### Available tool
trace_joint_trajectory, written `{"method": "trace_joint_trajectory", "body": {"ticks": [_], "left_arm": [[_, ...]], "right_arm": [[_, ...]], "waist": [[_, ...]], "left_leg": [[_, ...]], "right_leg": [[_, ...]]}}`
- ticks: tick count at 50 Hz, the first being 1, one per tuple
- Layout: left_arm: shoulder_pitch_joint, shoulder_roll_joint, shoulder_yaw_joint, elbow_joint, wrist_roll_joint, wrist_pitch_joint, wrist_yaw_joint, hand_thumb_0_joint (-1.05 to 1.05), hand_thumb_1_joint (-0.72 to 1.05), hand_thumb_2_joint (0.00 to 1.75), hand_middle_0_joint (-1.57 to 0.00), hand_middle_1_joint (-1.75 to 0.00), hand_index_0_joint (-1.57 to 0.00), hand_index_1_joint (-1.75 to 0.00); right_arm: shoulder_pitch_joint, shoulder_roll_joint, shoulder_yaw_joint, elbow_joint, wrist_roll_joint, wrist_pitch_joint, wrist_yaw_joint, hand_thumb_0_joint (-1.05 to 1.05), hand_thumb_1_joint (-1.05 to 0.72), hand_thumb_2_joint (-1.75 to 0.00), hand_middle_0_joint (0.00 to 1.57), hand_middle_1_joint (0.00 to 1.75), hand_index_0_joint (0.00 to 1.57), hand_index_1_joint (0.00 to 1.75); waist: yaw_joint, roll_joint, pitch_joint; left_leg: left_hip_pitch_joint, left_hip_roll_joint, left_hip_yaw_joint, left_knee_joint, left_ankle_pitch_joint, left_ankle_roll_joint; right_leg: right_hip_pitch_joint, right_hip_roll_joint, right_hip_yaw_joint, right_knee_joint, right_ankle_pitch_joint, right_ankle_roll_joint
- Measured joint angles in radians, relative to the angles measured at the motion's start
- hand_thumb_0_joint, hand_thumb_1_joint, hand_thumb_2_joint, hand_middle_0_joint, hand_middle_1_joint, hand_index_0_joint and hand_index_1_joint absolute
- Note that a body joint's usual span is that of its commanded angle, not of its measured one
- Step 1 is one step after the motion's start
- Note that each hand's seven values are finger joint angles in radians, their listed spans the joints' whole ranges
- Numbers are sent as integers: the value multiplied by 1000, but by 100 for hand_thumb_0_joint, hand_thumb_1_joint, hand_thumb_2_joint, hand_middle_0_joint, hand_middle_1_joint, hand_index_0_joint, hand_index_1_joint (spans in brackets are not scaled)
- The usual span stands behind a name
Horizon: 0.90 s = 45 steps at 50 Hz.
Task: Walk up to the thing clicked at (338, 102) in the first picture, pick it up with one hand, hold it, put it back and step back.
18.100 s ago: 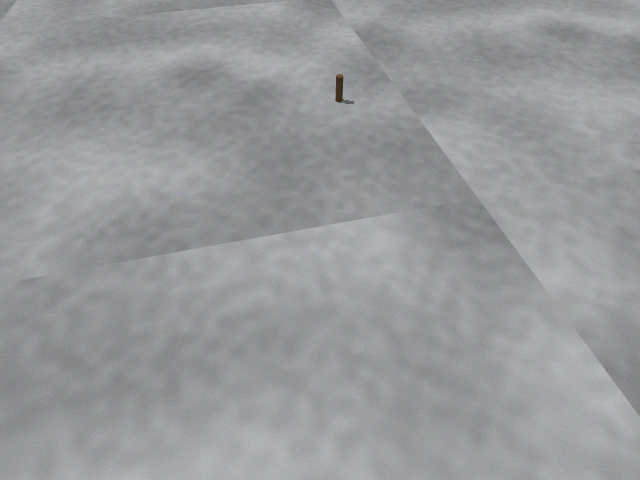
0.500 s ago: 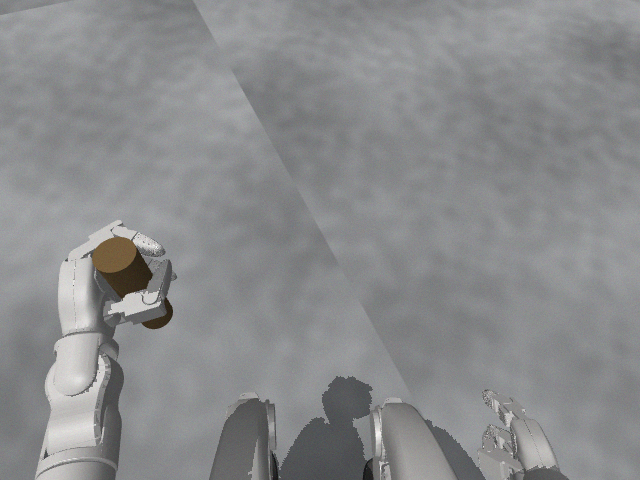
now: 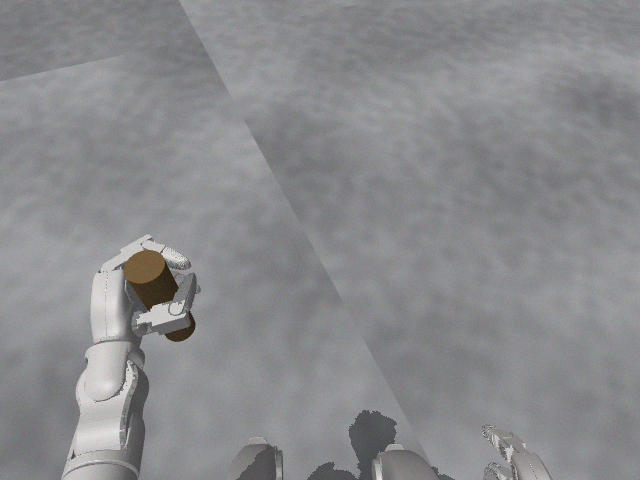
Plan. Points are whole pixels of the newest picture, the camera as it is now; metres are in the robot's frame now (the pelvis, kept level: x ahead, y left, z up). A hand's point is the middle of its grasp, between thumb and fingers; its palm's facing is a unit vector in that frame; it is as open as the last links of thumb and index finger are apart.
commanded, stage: lift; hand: left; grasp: from the side
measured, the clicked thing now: (164, 300) +0.34 +0.20 +0.02
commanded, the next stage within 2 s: hold in 0.52 s
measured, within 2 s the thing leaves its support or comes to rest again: neither
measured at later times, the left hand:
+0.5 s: hand (177, 269) +0.35 +0.17 +0.08, palm faces +0.13 -0.99 -0.01, open 5.3 cm
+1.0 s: hand (177, 261) +0.35 +0.16 +0.09, palm faces +0.12 -0.99 +0.00, open 5.3 cm
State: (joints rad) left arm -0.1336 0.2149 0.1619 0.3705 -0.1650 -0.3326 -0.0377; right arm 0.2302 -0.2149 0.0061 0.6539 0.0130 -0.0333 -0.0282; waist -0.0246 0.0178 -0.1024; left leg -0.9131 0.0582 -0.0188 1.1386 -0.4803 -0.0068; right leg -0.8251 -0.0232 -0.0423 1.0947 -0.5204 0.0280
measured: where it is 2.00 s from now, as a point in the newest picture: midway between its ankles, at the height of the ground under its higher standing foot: outside the picture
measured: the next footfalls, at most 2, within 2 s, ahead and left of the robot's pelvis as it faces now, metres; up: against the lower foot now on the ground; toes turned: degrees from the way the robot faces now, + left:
none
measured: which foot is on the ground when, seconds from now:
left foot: down 0.00-1.00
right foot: down 0.00-1.00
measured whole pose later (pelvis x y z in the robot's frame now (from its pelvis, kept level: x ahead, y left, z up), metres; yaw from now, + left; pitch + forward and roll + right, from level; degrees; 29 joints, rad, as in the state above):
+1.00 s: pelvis +0.02 -0.01 +0.04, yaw +0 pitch +7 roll -1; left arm -0.13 0.18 0.15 0.42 -0.16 -0.36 -0.03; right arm 0.23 -0.22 -0.01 0.68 0.00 0.00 -0.02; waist -0.02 0.01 -0.04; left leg -0.60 0.05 0.00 0.87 -0.40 -0.02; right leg -0.52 -0.02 -0.03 0.84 -0.44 0.02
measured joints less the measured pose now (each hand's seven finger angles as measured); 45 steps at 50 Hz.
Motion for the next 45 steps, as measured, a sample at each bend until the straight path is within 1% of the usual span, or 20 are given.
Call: {"method": "trace_joint_trajectory", "body": {"ticks": [7,20,30,34,45], "left_arm": [[-3,-14,-5,22,4,-14,6,0,17,114,-102,-115,-101,-114],[-2,-24,-9,43,2,-27,3,0,17,114,-102,-115,-101,-114],[-4,-31,-7,54,-2,-28,-1,0,17,114,-102,-115,-101,-114],[-6,-31,-8,61,3,-27,-2,0,17,114,-102,-115,-101,-114],[0,-37,-11,59,4,-31,3,0,17,114,-102,-116,-101,-114]], "right_arm": [[-1,3,-2,4,-5,3,2,1,-89,-89,20,30,21,30],[-5,-2,-8,19,-12,14,1,1,-89,-89,20,30,21,30],[1,-5,-12,25,-12,25,4,1,-89,-89,20,30,21,30],[4,-5,-15,28,-13,30,5,1,-89,-89,20,30,21,30],[5,-5,-18,23,-11,38,11,1,-91,-89,20,30,21,30]], "waist": [[2,-3,14],[4,-6,33],[2,-5,40],[2,-5,43],[1,-6,57]], "left_leg": [[75,-1,7,-67,21,-2],[179,-2,11,-156,45,-7],[235,-2,14,-202,55,-9],[255,-2,16,-218,59,-10],[299,-4,23,-252,71,-9]], "right_leg": [[70,-1,4,-64,21,-2],[171,0,3,-148,44,-5],[225,1,4,-193,54,-7],[245,1,5,-209,59,-7],[284,0,11,-239,72,-6]]}}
